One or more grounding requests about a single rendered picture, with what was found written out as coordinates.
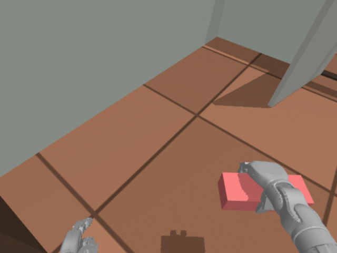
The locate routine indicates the right robot hand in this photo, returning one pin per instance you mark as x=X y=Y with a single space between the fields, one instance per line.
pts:
x=263 y=173

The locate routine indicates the right robot arm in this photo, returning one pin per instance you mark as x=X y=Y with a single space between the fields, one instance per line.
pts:
x=304 y=225

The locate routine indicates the carton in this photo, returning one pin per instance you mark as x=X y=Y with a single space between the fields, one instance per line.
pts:
x=238 y=191

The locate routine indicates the left robot hand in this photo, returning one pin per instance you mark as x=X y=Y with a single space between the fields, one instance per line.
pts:
x=73 y=241

